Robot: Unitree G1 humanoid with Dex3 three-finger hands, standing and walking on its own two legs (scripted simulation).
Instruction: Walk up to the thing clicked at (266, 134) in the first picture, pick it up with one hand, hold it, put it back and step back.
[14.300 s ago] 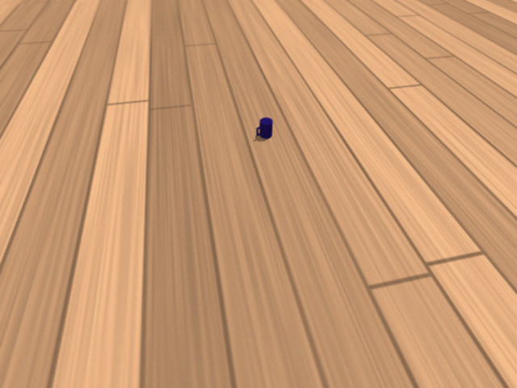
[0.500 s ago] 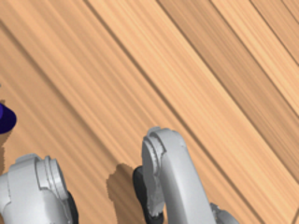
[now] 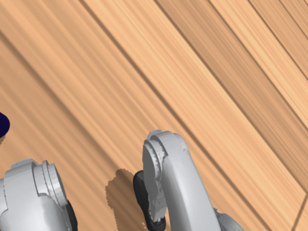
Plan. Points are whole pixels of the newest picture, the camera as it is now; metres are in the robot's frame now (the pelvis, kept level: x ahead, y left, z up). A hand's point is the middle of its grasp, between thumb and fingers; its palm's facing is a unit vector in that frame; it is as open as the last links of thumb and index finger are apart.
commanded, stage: close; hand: left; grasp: from above
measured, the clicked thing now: out of the picture +0.41 +0.34 -0.24
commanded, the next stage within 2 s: settle in 1.12 s
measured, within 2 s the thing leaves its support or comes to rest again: leaves its support in 1.62 s
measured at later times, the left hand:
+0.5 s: hand out of the picture +0.41 +0.33 -0.20, palm faces -0.45 -0.13 -0.89, open 12.1 cm
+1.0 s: hand out of the picture +0.42 +0.33 -0.20, palm faces -0.45 -0.12 -0.88, open 11.3 cm
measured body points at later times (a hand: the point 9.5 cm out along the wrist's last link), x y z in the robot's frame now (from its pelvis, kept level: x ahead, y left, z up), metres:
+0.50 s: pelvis +0.00 +0.00 +0.00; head +0.23 +0.11 +0.37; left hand +0.43 +0.33 -0.15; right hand +0.07 -0.26 -0.08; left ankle +0.07 +0.14 -0.26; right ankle +0.10 -0.12 -0.26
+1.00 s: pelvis +0.00 +0.00 +0.00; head +0.23 +0.10 +0.37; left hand +0.44 +0.33 -0.15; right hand +0.07 -0.25 -0.08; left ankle +0.07 +0.14 -0.26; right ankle +0.10 -0.12 -0.26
